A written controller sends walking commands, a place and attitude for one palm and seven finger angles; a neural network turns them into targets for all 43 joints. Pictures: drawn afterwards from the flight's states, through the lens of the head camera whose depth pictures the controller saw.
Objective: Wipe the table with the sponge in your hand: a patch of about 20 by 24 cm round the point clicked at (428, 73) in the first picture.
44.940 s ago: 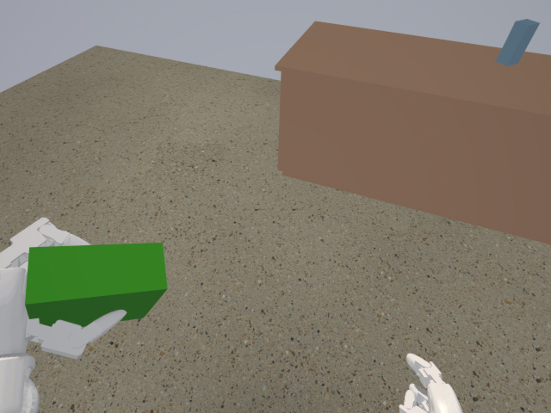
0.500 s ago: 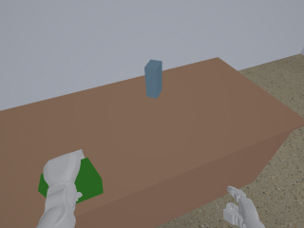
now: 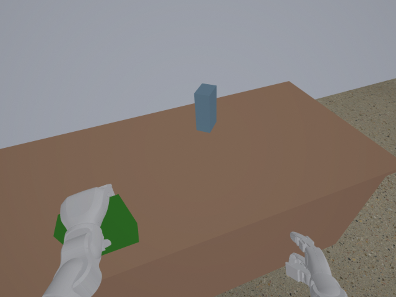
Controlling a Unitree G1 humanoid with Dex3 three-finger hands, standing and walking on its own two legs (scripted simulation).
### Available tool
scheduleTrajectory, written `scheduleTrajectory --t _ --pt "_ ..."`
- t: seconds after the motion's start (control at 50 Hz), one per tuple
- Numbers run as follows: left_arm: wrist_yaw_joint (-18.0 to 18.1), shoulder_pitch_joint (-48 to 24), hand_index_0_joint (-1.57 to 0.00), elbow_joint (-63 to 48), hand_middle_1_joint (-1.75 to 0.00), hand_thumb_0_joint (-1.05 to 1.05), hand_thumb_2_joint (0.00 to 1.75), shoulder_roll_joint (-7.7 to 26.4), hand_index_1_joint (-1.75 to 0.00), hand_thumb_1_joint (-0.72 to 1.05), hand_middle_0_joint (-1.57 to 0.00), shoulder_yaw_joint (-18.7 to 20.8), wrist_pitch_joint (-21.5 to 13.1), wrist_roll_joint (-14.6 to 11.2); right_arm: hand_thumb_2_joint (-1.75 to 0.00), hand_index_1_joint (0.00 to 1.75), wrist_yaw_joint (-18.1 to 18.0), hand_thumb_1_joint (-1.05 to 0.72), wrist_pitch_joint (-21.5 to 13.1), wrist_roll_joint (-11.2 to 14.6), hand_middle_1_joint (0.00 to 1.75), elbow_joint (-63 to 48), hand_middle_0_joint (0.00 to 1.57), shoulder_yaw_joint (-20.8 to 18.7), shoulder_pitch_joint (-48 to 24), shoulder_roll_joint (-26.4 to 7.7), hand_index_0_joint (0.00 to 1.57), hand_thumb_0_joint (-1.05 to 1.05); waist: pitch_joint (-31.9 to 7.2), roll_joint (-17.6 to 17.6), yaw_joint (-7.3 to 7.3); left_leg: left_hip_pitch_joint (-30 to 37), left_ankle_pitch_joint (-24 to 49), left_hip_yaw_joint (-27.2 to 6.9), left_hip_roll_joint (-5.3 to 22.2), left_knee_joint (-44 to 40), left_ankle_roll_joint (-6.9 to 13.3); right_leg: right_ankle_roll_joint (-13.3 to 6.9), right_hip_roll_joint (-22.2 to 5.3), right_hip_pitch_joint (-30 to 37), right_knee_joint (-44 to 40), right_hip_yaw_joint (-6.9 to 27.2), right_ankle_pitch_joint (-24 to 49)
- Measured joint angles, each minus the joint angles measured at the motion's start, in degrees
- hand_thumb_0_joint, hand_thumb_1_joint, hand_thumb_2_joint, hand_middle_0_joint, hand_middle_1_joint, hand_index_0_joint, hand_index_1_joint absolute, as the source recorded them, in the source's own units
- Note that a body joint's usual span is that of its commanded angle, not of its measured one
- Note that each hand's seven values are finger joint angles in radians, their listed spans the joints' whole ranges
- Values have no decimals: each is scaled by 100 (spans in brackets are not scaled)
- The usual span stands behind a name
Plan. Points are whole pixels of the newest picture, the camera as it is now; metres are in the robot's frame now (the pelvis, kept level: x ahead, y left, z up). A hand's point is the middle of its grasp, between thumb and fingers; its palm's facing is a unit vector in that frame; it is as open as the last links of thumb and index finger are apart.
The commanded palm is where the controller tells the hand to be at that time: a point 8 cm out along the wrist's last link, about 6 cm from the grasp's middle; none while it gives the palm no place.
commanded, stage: lift the sponge slowly off the table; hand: left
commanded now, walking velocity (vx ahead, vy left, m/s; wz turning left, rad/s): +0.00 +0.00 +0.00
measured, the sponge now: (104, 233) +0.24 +0.26 -0.02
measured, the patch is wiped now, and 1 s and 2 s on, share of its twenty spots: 1.00 1.00 1.00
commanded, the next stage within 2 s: bring the sponge back beside the body in 0.80 s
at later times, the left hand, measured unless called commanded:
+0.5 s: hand (88, 213) +0.24 +0.27 +0.06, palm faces +0.03 -0.13 -0.99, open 9.7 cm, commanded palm +0.21 +0.27 +0.13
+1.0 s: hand (88, 209) +0.24 +0.27 +0.07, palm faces +0.03 -0.14 -0.99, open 9.7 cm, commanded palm +0.21 +0.27 +0.15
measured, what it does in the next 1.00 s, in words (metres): stands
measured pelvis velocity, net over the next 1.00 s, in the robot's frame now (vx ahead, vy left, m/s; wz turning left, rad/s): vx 0.00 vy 0.00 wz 0.00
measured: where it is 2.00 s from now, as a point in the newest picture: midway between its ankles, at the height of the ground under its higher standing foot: outside the picture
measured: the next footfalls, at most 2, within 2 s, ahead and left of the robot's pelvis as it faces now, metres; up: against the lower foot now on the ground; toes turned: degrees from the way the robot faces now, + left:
none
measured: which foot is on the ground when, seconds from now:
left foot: down 0.00-1.00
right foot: down 0.00-1.00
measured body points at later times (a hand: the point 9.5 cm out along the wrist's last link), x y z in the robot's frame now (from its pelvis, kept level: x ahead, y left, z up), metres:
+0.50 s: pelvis +0.00 +0.00 +0.00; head -0.04 -0.04 +0.45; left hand +0.23 +0.28 +0.12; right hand +0.26 -0.20 -0.06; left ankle +0.02 +0.10 -0.74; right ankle +0.00 -0.10 -0.74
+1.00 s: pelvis +0.00 +0.00 +0.01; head -0.03 -0.04 +0.45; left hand +0.23 +0.27 +0.13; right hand +0.26 -0.20 -0.06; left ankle +0.02 +0.10 -0.74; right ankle +0.00 -0.10 -0.74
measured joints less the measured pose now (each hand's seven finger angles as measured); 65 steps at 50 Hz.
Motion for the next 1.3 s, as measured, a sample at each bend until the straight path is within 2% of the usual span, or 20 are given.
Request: scheduleTrajectory --t 0.16,0.28,0.44,0.72,0.86,1.08,1.3 --pt "-179 173 -78 -308 -136 -1 110 156 -139 -50 -77 120 166 -90 -90 30 -1 -90 31 3 30 36 20 -8 20 -77 20 1 55 15 -8 190 45 1 24 -137 -18 -18 24 195 -158 12 62" --pt "-318 273 -78 -534 -136 -1 110 230 -139 -50 -77 127 99 -146 -90 30 -27 -90 -14 -8 30 48 20 -32 -9 -141 20 1 108 47 20 299 77 -12 26 -204 -21 -22 27 313 -240 5 98" --pt "-385 85 -78 -548 -136 -1 110 293 -139 -50 -77 117 72 -147 -90 30 -64 -90 -55 -4 30 73 20 11 -95 -109 20 1 151 69 56 408 149 -26 24 -321 -30 -28 26 423 -350 -2 162" --pt "-655 -24 -78 -883 -136 -1 110 359 -139 -50 -77 109 314 -190 -90 30 -10 -90 10 1 30 49 20 105 -177 -108 20 1 172 106 49 532 214 -10 8 -465 -23 -18 10 526 -458 22 214" --pt "-734 -139 -78 -784 -136 -1 110 399 -139 -50 -77 92 433 -163 -90 30 -24 -90 34 19 30 60 20 126 -213 -131 20 1 198 84 53 530 231 -28 3 -482 -26 -21 6 528 -472 7 222" --pt "-717 105 -78 -1151 -136 -1 110 388 -139 -49 -77 111 338 -184 -90 30 16 -90 14 -13 30 27 20 96 -192 -129 20 1 211 103 65 566 208 -1 13 -478 -23 -21 16 560 -482 40 220" --pt "-850 251 -78 -1377 -136 -1 110 554 -139 -49 -77 265 547 -293 -90 30 17 -90 53 0 30 19 20 149 -277 -127 20 1 224 115 86 602 208 -15 20 -467 -30 -27 25 603 -480 31 220"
